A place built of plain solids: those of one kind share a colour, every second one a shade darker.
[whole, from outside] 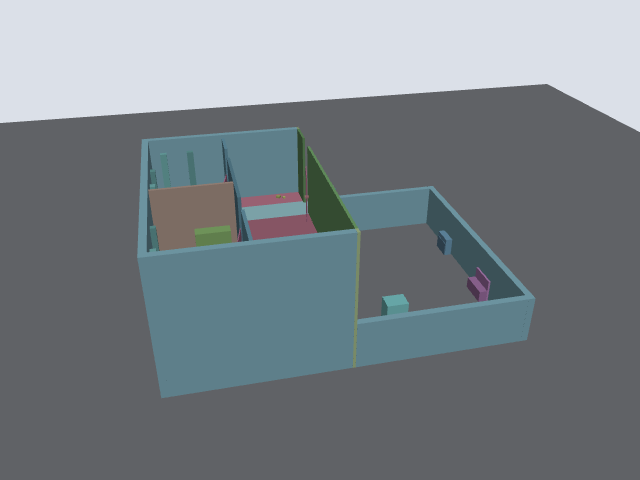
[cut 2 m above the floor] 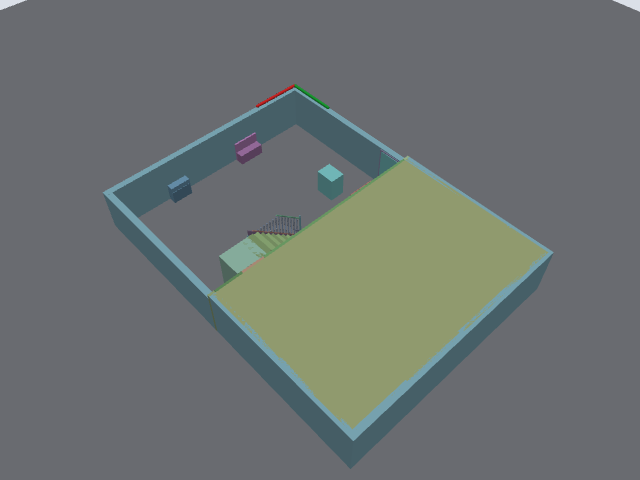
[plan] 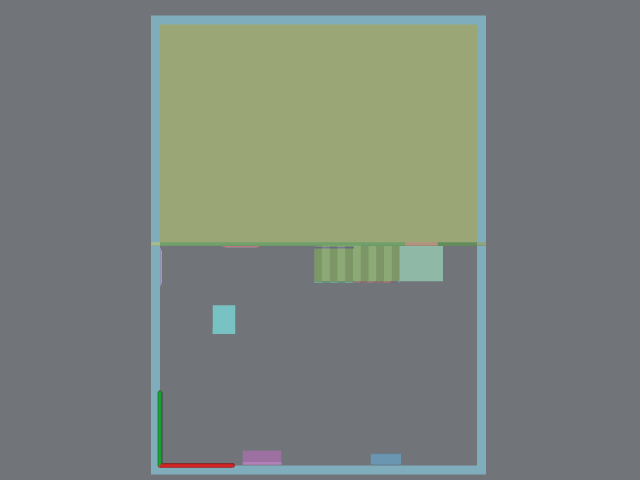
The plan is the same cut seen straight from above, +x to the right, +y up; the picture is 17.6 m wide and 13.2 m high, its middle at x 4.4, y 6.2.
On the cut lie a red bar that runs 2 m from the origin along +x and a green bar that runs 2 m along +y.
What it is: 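A house over a walled back yard; in the yard at the foot of the outdoor stair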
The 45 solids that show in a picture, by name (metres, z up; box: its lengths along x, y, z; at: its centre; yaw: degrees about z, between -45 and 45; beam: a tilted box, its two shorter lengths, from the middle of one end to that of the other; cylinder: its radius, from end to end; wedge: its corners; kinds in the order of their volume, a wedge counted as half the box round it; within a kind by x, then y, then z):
{
 "undercroft_block_1": {"box": [8.96, 6.12, 2.17], "at": [4.36, 9.19, 1.04]},
 "wall_1": {"box": [0.25, 6.04, 1.85], "at": [-0.12, 3.02, 0.88]},
 "wall_2": {"box": [0.25, 6.34, 5.22], "at": [-0.12, 9.21, 2.56]},
 "wall_3": {"box": [9.21, 0.25, 1.85], "at": [4.36, -0.12, 0.88]},
 "wall_4": {"box": [9.21, 0.25, 5.22], "at": [4.36, 12.25, 2.56]},
 "wall_5": {"box": [0.25, 6.04, 1.85], "at": [8.84, 3.02, 0.88]},
 "wall_6": {"box": [0.25, 6.34, 5.22], "at": [8.84, 9.21, 2.56]},
 "step_1": {"box": [0.64, 0.97, 0.24], "at": [4.56, 5.55, 0.07]},
 "step_2": {"box": [0.64, 0.97, 0.43], "at": [4.77, 5.55, 0.17]},
 "step_3": {"box": [0.64, 0.97, 0.63], "at": [4.99, 5.55, 0.26]},
 "step_4": {"box": [0.64, 0.97, 0.82], "at": [5.2, 5.55, 0.36]},
 "step_5": {"box": [0.64, 0.97, 1.01], "at": [5.41, 5.55, 0.46]},
 "step_6": {"box": [0.64, 0.97, 1.2], "at": [5.62, 5.55, 0.55]},
 "step_7": {"box": [0.64, 0.97, 1.39], "at": [5.84, 5.55, 0.65]},
 "step_8": {"box": [0.64, 0.97, 1.59], "at": [6.05, 5.55, 0.74]},
 "step_9": {"box": [0.64, 0.97, 1.78], "at": [6.26, 5.55, 0.84]},
 "step_10": {"box": [0.64, 0.97, 1.97], "at": [6.48, 5.55, 0.94]},
 "step_11": {"box": [0.52, 0.97, 2.16], "at": [6.63, 5.55, 1.03]},
 "upper_floor_1": {"box": [6.72, 3.01, 0.18], "at": [3.24, 7.65, 2.21]},
 "upper_floor_2": {"box": [1.06, 3.01, 0.18], "at": [8.31, 7.65, 2.21]},
 "stair_wall_1": {"box": [6.74, 0.1, 5.22], "at": [3.37, 6.09, 2.56]},
 "stair_wall_2": {"box": [1.08, 0.1, 5.22], "at": [8.18, 6.09, 2.56]},
 "head_base_1": {"box": [1.2, 0.97, 2.25], "at": [7.18, 5.55, 1.08]},
 "upper_partition_1": {"box": [2.28, 0.12, 2.77], "at": [1.14, 9.2, 3.64]},
 "upper_partition_2": {"box": [3.48, 0.12, 2.77], "at": [4.92, 9.2, 3.64]},
 "upper_partition_3": {"box": [1.16, 0.12, 2.77], "at": [8.13, 9.2, 3.64]},
 "upper_split_wall_1": {"box": [0.12, 2.86, 2.77], "at": [4.42, 10.69, 3.64]},
 "upper_floor_head_1": {"box": [1.2, 4.08, 0.18], "at": [7.18, 7.1, 2.21]},
 "slotfit_bedroom_storage_1": {"box": [0.44, 1.25, 1.15], "at": [4.11, 10.14, 2.83]},
 "bin_1": {"box": [0.62, 0.8, 1.07], "at": [1.76, 4.01, 0.48]},
 "curtains_1": {"box": [0.18, 0.19, 2.25], "at": [2.51, 12.04, 3.49]},
 "curtains_2": {"box": [0.25, 0.19, 2.26], "at": [7.0, 12.04, 3.5]},
 "curtains_3": {"box": [0.19, 0.25, 2.25], "at": [8.62, 10.57, 3.49]},
 "curtains_4": {"box": [0.19, 0.25, 2.25], "at": [8.62, 11.62, 3.49]},
 "planter_1": {"box": [0.83, 0.28, 0.79], "at": [6.21, 0.17, 0.35]},
 "planter_2": {"box": [0.8, 0.32, 0.59], "at": [6.23, 0.17, 0.24]},
 "bench_1": {"box": [1.06, 0.07, 0.91], "at": [2.81, 0.06, 0.41]},
 "bench_2": {"box": [1.06, 0.39, 0.49], "at": [2.81, 0.21, 0.2]},
 "back_wall_end_1": {"box": [0.25, 0.1, 5.22], "at": [-0.12, 6.09, 2.56]},
 "back_wall_end_2": {"box": [0.25, 0.1, 5.22], "at": [8.84, 6.09, 2.56]},
 "back_wall_sill_1": {"box": [0.9, 0.1, 2.17], "at": [7.19, 6.09, 1.04]},
 "plinth_1": {"wedge": [[4.29, 5.01, -0.05], [4.29, 5.01, 0.22], [4.29, 5.06, -0.05], [4.29, 5.06, 0.22], [6.54, 5.01, -0.05], [6.54, 5.01, 2.25], [6.54, 5.06, -0.05], [6.54, 5.06, 2.25]]},
 "yard_gate_leaf_1": {"box": [0.05, 0.92, 1.75], "at": [0.03, 5.46, 0.82]},
 "doorleaf_door_1": {"box": [0.84, 0.036, 2.08], "at": [6.36, 6.27, 3.29], "yaw": -10.5},
 "yard_gate_frame_1": {"box": [0.03, 1.06, 1.81], "at": [0.01, 5.46, 0.85]}
}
